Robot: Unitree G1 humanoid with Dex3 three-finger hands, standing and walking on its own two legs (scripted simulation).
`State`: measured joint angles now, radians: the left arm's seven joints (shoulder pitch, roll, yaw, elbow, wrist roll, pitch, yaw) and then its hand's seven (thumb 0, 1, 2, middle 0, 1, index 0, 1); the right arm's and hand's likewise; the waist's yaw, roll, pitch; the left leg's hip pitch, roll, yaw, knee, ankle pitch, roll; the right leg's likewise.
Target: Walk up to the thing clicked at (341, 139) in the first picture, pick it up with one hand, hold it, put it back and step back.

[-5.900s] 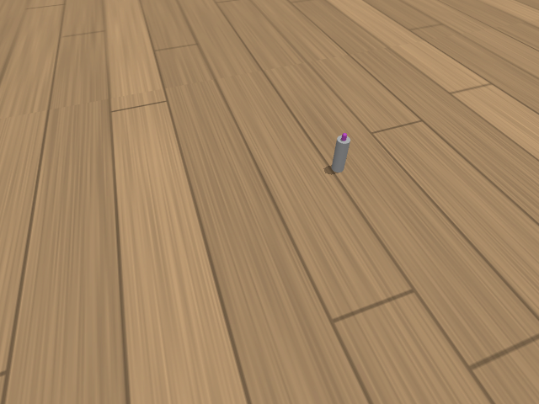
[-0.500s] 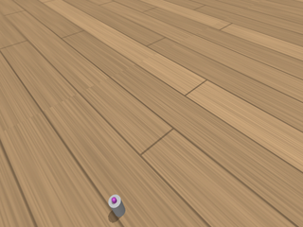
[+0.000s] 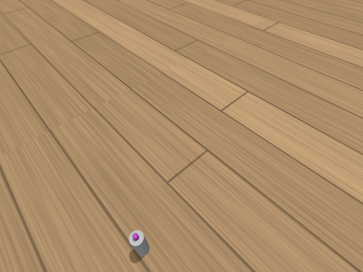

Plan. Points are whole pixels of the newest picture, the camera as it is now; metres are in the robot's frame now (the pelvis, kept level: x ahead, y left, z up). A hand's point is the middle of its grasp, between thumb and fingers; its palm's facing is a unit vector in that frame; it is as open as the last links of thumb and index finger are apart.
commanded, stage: stand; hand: left
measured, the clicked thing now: (139, 242) +0.34 +0.24 -0.66
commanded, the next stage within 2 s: go down in 1.84 s
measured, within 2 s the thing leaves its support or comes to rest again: neither
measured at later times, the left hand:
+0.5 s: hand out of the picture +0.07 +0.25 -0.16, palm faces -0.03 -0.94 -0.34, open 7.4 cm
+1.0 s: hand out of the picture +0.08 +0.25 -0.16, palm faces -0.03 -0.94 -0.34, open 7.4 cm
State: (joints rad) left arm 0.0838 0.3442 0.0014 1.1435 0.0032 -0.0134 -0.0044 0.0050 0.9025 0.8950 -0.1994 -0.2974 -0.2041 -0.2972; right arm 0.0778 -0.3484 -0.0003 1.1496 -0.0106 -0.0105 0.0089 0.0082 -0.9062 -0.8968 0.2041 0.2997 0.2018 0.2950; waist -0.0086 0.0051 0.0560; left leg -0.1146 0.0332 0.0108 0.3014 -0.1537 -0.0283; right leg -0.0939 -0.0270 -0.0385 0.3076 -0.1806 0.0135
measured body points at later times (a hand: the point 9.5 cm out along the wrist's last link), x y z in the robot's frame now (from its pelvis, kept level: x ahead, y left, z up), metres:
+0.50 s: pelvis +0.00 -0.01 +0.00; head +0.01 -0.01 +0.45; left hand +0.07 +0.30 -0.13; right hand +0.06 -0.31 -0.14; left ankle +0.01 +0.14 -0.75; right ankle -0.01 -0.13 -0.75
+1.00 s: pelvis +0.00 +0.00 +0.00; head +0.01 +0.00 +0.45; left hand +0.08 +0.30 -0.13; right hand +0.07 -0.30 -0.13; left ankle +0.01 +0.14 -0.75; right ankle -0.01 -0.13 -0.75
